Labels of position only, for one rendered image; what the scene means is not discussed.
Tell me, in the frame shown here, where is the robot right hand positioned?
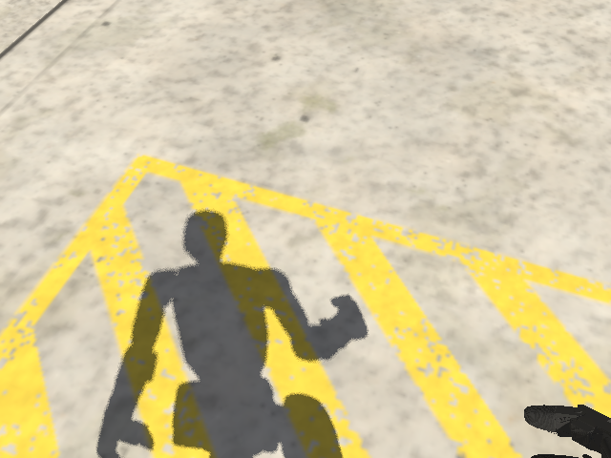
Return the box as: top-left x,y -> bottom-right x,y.
524,405 -> 611,458

